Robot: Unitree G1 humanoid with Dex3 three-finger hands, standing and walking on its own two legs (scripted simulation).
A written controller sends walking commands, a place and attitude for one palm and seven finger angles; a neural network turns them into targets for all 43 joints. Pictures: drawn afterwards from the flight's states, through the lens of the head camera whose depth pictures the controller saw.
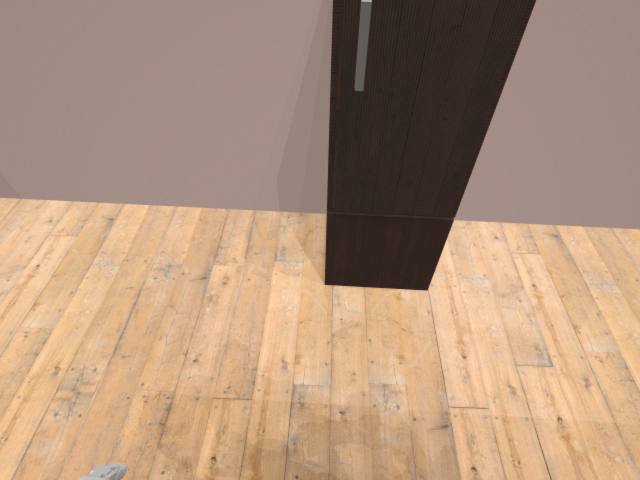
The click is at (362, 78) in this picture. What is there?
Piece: cupboard door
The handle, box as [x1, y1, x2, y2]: [355, 0, 371, 90]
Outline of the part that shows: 371,0 361,0 355,90 363,89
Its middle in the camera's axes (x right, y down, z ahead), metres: +0.08 -0.40 +0.80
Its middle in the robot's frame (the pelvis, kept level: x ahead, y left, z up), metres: +0.89 -0.04 +0.16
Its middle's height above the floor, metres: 0.93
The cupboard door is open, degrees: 0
